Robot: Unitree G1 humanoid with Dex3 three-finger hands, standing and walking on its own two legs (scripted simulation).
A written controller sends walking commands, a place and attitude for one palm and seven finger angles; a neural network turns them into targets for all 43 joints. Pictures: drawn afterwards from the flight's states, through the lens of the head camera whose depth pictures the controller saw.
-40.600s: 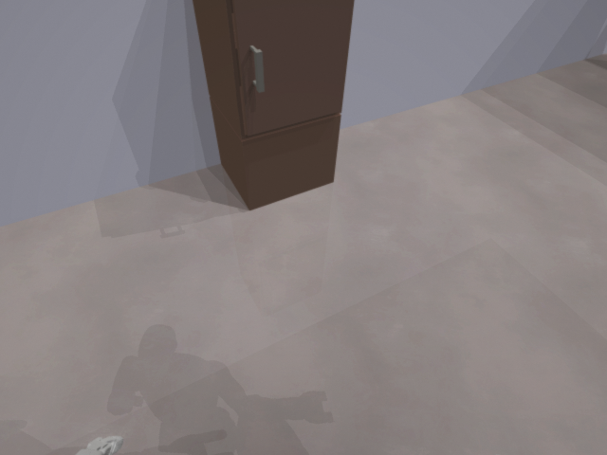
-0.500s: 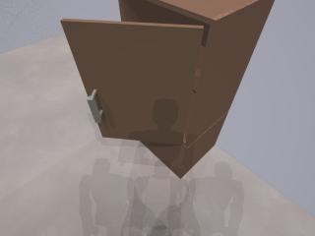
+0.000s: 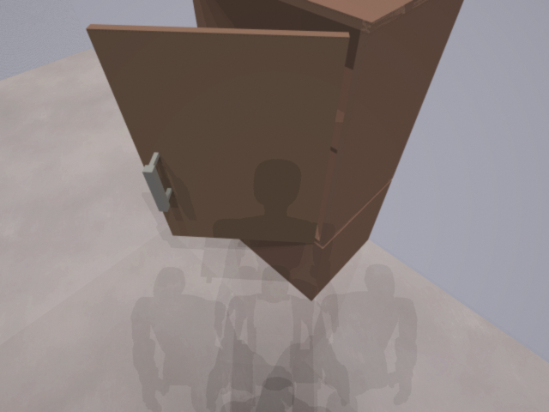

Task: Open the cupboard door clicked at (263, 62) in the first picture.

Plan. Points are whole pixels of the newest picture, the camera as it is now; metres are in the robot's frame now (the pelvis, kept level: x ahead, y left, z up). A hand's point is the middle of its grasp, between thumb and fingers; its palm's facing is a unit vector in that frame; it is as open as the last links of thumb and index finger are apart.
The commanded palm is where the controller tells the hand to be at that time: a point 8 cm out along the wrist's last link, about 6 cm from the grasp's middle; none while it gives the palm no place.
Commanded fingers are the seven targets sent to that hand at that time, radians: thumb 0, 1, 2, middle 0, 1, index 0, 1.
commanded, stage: look again from close up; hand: left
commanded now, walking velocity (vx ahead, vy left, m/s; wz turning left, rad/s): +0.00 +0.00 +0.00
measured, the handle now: (159, 182) +0.59 +0.30 -0.09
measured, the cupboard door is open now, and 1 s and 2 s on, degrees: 40 40 40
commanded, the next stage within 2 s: shuffle to correct the standing spot in 0.34 s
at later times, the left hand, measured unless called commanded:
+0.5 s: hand out of the picture -0.09 +0.23 -0.19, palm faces +0.06 -0.98 -0.18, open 7.4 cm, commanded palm none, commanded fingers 0.00 0.90 0.90 -0.20 -0.30 -0.20 -0.30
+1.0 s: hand out of the picture +0.00 +0.29 -0.18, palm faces +0.02 -0.99 -0.14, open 7.3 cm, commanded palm none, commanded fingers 0.00 0.90 0.90 -0.20 -0.30 -0.20 -0.30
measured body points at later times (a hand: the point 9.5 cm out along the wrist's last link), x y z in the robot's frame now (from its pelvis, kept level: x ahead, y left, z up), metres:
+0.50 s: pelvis -0.06 +0.06 -0.01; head -0.06 +0.07 +0.44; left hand -0.09 +0.28 -0.17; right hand -0.04 -0.17 -0.16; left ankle +0.01 +0.10 -0.74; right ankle -0.04 -0.07 -0.74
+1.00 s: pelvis -0.04 +0.11 +0.00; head -0.03 +0.15 +0.45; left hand +0.00 +0.34 -0.17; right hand -0.10 -0.09 -0.14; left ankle -0.05 +0.15 -0.75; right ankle -0.01 -0.03 -0.65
